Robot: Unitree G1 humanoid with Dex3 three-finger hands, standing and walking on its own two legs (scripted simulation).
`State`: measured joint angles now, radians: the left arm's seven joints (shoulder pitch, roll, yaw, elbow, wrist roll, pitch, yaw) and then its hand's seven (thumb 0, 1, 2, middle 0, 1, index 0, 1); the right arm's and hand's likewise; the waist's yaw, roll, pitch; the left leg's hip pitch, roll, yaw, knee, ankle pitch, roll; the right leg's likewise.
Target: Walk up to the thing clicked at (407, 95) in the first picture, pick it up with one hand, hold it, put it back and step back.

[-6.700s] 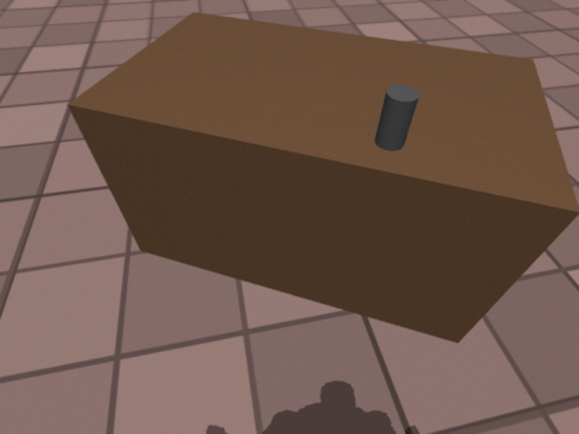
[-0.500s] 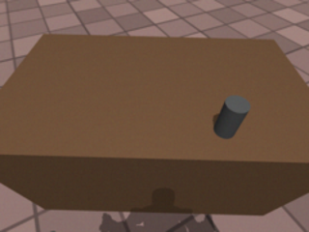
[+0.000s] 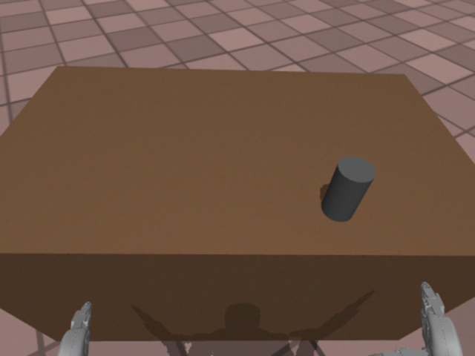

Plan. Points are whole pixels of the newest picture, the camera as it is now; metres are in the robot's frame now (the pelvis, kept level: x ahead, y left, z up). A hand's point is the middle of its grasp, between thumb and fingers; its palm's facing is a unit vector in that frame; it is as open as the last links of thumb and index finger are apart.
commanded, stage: rise first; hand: right
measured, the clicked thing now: (346, 190) +0.46 -0.24 -0.01
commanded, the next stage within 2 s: go down in 1.12 s
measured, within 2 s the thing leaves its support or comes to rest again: neither
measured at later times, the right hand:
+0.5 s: hand (421, 322) +0.18 -0.27 +0.02, palm faces +0.33 +0.87 -0.37, open 17.5 cm
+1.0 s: hand (446, 320) +0.17 -0.27 +0.07, palm faces +0.37 +0.83 -0.41, open 17.5 cm
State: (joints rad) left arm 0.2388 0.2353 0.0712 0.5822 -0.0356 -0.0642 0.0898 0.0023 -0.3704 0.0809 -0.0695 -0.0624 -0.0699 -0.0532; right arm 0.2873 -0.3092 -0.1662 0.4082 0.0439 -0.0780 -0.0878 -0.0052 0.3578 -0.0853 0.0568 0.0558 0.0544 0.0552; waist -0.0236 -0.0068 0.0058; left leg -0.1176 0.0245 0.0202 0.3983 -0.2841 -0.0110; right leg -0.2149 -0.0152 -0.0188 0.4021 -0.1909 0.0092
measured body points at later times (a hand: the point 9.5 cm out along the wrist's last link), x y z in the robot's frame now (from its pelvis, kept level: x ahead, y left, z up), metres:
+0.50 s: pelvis +0.00 +0.01 +0.00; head +0.00 +0.02 +0.45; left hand +0.16 +0.27 -0.09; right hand +0.16 -0.31 +0.05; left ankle -0.05 +0.12 -0.74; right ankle +0.01 -0.13 -0.74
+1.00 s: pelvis -0.01 +0.01 +0.00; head -0.01 +0.02 +0.45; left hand +0.15 +0.27 -0.09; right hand +0.15 -0.32 +0.09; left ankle -0.05 +0.12 -0.74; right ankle +0.01 -0.13 -0.74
